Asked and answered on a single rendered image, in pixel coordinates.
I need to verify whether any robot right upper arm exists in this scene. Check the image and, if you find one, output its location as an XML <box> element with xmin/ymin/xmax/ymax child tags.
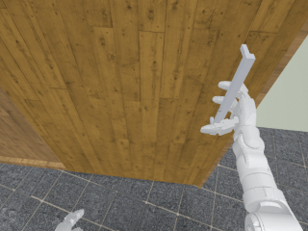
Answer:
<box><xmin>244</xmin><ymin>211</ymin><xmax>302</xmax><ymax>231</ymax></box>

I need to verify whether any robot right hand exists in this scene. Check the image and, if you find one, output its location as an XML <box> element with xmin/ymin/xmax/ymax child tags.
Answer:
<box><xmin>200</xmin><ymin>81</ymin><xmax>257</xmax><ymax>136</ymax></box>

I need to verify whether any robot right forearm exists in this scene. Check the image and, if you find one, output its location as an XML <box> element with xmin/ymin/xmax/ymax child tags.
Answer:
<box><xmin>232</xmin><ymin>125</ymin><xmax>303</xmax><ymax>231</ymax></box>

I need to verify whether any wardrobe door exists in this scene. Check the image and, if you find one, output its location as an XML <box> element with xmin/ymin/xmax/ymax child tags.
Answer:
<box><xmin>0</xmin><ymin>0</ymin><xmax>308</xmax><ymax>186</ymax></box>
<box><xmin>0</xmin><ymin>86</ymin><xmax>61</xmax><ymax>163</ymax></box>

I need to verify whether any robot left hand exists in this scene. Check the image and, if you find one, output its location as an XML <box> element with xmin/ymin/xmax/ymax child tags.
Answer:
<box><xmin>55</xmin><ymin>209</ymin><xmax>85</xmax><ymax>231</ymax></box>

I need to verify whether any handle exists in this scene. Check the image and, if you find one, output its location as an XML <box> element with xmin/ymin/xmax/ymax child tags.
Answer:
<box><xmin>210</xmin><ymin>44</ymin><xmax>256</xmax><ymax>136</ymax></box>

